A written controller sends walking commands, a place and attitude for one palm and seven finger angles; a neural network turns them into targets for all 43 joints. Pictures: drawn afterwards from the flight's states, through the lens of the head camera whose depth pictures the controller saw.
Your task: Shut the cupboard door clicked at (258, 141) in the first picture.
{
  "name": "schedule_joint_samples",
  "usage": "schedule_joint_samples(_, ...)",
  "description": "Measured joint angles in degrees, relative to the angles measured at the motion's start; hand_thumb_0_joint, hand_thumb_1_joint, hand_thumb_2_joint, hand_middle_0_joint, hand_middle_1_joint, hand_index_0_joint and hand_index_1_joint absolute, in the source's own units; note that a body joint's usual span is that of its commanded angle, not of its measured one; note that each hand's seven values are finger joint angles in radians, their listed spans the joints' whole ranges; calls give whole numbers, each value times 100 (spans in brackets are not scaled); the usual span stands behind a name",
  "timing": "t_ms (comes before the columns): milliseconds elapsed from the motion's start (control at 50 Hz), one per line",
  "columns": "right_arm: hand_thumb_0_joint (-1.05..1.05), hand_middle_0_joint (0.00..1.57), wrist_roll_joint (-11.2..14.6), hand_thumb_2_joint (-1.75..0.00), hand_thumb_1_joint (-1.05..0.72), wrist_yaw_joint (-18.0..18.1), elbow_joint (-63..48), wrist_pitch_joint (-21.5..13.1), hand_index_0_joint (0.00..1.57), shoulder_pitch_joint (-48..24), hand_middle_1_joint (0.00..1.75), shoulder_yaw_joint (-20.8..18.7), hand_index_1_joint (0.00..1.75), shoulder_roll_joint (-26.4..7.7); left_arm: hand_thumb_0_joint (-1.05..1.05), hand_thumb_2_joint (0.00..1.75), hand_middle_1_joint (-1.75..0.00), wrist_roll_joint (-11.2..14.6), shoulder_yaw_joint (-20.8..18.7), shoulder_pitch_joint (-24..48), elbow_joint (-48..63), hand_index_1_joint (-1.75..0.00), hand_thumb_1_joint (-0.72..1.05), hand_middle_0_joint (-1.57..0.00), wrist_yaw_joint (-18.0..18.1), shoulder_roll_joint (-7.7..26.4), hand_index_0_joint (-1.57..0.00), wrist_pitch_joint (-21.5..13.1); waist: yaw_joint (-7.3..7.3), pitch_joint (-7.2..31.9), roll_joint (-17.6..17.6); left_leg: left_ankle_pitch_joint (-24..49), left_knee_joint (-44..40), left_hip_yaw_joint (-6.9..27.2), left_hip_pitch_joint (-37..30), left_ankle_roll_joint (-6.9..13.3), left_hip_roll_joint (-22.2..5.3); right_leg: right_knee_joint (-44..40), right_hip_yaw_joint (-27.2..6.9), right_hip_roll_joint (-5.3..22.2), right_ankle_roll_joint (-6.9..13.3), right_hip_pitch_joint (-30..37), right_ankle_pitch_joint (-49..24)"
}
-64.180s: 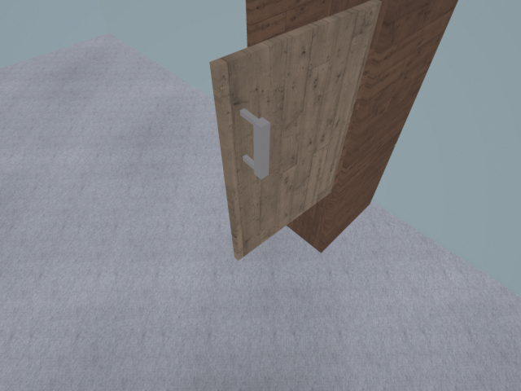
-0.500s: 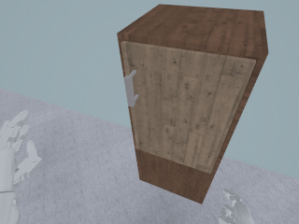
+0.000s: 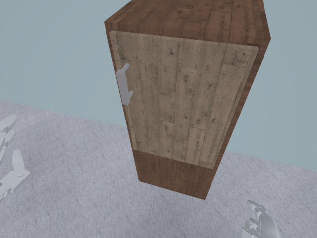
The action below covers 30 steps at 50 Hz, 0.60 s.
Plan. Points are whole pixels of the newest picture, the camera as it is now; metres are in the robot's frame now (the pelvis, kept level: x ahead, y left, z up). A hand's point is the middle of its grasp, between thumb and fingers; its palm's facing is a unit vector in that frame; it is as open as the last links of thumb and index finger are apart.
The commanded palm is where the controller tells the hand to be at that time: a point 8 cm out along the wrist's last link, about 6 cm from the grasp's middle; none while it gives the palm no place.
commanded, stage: step back with the hand held close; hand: left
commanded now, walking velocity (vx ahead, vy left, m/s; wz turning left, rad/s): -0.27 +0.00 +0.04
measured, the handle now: (126, 84) +0.56 +0.15 +0.09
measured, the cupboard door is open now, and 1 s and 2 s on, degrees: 0 0 0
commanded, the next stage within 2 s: stop stepping back and stand still in 0.92 s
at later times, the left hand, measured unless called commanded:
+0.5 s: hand out of the picture +0.10 +0.27 +0.16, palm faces +0.52 -0.75 -0.42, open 7.4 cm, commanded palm +0.04 +0.31 +0.18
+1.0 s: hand out of the picture +0.01 +0.26 +0.17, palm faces +0.46 -0.80 -0.40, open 7.4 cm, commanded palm -0.05 +0.30 +0.18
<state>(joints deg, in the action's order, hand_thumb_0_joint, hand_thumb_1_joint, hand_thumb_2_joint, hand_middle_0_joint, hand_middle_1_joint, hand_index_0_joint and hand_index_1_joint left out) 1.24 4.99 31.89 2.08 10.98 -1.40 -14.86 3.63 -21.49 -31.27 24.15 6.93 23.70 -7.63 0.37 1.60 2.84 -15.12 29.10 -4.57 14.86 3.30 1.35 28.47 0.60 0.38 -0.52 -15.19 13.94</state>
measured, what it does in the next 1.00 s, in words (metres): walks backwards: right foot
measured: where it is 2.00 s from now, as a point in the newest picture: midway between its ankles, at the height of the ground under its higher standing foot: outside the picture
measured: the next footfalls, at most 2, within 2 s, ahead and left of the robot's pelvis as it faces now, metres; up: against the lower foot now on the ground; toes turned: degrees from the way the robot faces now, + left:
right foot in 0.78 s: -0.16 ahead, -0.13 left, +0.00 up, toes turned +7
left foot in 1.34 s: -0.14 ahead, +0.10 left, +0.00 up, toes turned +0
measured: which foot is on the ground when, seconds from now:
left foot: down 0.00-1.00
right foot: down 0.00-0.62, up 0.64-0.76, down 0.78-1.00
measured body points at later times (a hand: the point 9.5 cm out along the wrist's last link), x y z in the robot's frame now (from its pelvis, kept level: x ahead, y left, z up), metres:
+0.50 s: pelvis -0.09 +0.00 -0.02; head -0.10 +0.01 +0.43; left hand +0.07 +0.31 +0.19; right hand +0.08 -0.23 -0.10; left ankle +0.00 +0.08 -0.73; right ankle +0.00 -0.13 -0.74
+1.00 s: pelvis -0.17 -0.01 -0.01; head -0.17 +0.02 +0.44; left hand -0.02 +0.30 +0.19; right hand +0.02 -0.23 -0.08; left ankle -0.07 +0.08 -0.74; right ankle -0.20 -0.14 -0.74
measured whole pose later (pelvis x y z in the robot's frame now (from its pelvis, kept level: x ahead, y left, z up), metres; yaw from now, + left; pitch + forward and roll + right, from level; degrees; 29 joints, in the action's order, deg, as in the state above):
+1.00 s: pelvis -0.17 -0.01 -0.01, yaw +3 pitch +2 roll -3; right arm -0.4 4.0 36.7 -4.2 10.1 -0.2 -10.7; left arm 1.5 -22.2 -28.4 29.9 8.1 23.9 -15.7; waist 1.0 2.8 -0.7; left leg -6.1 30.6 -3.3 27.2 2.8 -1.6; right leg 30.2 -3.1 -4.5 0.0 -13.7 18.6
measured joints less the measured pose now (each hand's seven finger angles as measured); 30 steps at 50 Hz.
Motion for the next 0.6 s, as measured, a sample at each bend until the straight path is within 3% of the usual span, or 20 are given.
schedule_joint_samples(140,1,20,-5,-90,-90,8,-161,14,20,90,30,61,30,102,1,90,-30,-31,-156,-76,236,-30,89,-21,83,142,-22,-110,-46,9,-195,79,221,-60,276,75,-1,174,-49,11,-48,-266,-125)
schedule_joint_samples(320,1,20,-59,-90,-90,-3,-154,-277,20,371,30,155,30,198,1,90,-30,-262,-284,182,214,-30,89,-21,139,-22,-22,-368,-62,-41,-236,144,710,99,758,158,41,624,-210,-85,-117,-545,-16)
schedule_joint_samples(480,1,20,-121,-90,-90,-92,90,-430,21,424,30,176,30,251,1,90,-30,-326,-330,294,302,-30,89,-21,172,-192,-22,-536,26,-115,-227,-276,1131,143,1101,87,-29,807,-143,-132,-40,-787,-146)
schedule_joint_samples(600,1,20,-154,-90,-90,-138,192,-444,21,338,30,141,30,207,1,90,-30,-290,-271,314,523,-30,89,-21,253,-104,-22,-691,-63,-120,-328,-134,959,150,1288,21,12,648,-137,-92,-27,-966,-326)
